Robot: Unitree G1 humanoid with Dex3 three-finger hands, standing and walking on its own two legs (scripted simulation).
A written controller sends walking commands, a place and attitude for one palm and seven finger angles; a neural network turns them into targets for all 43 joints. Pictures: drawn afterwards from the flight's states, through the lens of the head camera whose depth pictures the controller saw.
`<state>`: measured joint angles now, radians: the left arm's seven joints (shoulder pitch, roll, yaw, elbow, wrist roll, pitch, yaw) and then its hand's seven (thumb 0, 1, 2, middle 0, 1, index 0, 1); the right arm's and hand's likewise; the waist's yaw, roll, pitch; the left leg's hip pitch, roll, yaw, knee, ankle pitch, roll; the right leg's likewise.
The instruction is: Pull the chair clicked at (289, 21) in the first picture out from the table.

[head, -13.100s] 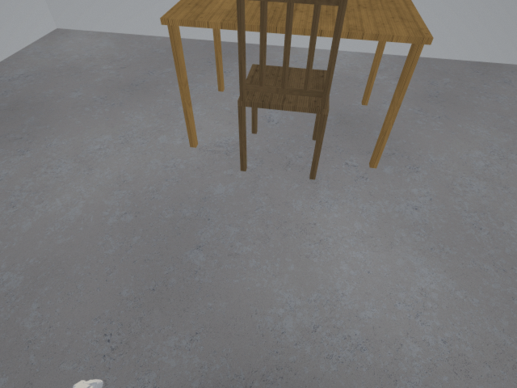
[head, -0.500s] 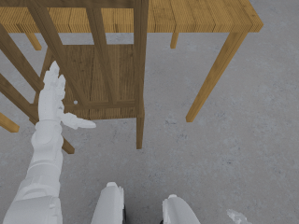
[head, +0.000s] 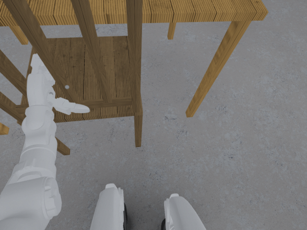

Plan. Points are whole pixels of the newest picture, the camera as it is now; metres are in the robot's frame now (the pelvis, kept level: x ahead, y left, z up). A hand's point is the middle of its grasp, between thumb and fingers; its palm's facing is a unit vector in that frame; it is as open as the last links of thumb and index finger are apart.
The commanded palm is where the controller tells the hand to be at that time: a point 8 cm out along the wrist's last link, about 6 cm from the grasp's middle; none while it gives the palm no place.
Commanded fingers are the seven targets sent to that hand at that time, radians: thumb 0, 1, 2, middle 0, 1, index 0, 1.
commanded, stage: push the fingers through the gap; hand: left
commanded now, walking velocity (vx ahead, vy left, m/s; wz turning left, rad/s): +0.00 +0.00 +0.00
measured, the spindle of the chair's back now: (54, 66) +0.50 +0.23 +0.08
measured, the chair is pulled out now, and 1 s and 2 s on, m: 0.00 0.00 0.04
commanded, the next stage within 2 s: hook a spindle and tug to test in 0.26 s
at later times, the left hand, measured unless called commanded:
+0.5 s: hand (62, 89) +0.46 +0.22 +0.04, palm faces +0.12 -0.99 -0.03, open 16.8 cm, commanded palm +0.44 +0.25 +0.04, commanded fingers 0.00 -0.50 0.30 -0.20 -0.52 -0.20 -0.52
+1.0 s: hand (66, 87) +0.46 +0.21 +0.04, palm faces +0.14 -0.99 -0.03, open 10.2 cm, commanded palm +0.43 +0.24 +0.04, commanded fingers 0.00 0.51 0.73 -0.50 -1.45 -0.50 -1.45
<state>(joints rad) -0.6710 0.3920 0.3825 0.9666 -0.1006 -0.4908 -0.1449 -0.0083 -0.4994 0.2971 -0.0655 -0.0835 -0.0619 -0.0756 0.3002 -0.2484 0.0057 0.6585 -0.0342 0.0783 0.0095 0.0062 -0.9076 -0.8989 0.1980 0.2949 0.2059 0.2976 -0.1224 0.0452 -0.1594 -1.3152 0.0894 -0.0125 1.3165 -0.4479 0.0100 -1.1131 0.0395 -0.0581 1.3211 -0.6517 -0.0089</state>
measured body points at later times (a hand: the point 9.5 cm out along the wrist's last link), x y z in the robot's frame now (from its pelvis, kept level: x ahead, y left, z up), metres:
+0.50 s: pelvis +0.00 +0.01 +0.00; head +0.14 +0.04 +0.43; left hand +0.45 +0.27 +0.04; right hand +0.07 -0.26 -0.11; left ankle +0.08 +0.12 -0.61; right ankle -0.01 -0.12 -0.61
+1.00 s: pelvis +0.00 +0.01 +0.00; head +0.13 +0.03 +0.43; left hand +0.45 +0.26 +0.04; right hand +0.06 -0.26 -0.11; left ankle +0.08 +0.12 -0.61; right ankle -0.01 -0.12 -0.61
